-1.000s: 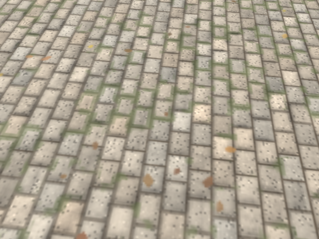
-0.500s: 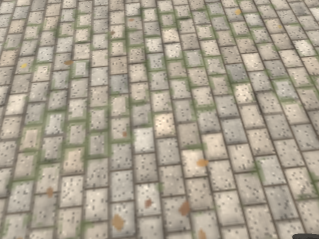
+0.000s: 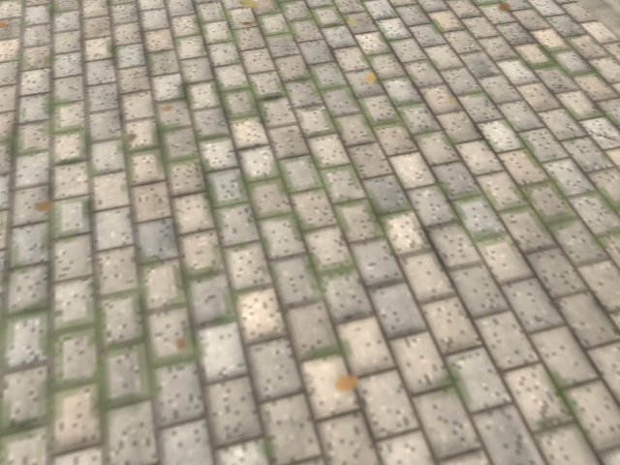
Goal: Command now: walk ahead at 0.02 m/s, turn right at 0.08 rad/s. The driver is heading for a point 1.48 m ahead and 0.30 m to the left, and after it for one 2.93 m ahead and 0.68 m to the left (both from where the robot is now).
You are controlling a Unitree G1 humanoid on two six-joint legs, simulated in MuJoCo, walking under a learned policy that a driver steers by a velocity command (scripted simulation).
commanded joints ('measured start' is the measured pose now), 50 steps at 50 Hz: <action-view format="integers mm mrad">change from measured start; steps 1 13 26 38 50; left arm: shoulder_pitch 27 72 97 128 168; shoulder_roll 153 73 55 45 26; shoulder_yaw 37 8 0 -12 -24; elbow -31 29 128 215 277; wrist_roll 15 5 0 -1 -2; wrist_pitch -14 -69 -75 -76 -76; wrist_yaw -2 1 1 5 8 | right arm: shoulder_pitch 17 -2 0 13 44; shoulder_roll -99 -114 -119 -107 -90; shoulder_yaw -24 -38 -45 -42 -33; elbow -45 67 195 270 307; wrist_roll -11 2 8 9 10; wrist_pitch -26 -7 13 20 22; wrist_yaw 6 -20 -39 -46 -49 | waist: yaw -36 -1 -2 -3 -1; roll -95 -8 6 5 10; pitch -108 -35 -34 -9 7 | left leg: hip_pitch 68 170 199 193 180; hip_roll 38 46 46 40 34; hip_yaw -34 -43 -42 -35 -30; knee -94 -41 -50 -70 -80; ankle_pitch -110 126 165 132 106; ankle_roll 8 -7 -10 -11 -12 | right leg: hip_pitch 9 -55 -18 -25 -35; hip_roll -88 -33 -14 -5 1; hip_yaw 78 34 3 -13 -24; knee -105 -109 -120 -145 -157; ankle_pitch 37 101 175 129 90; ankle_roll -100 -55 -53 -51 -50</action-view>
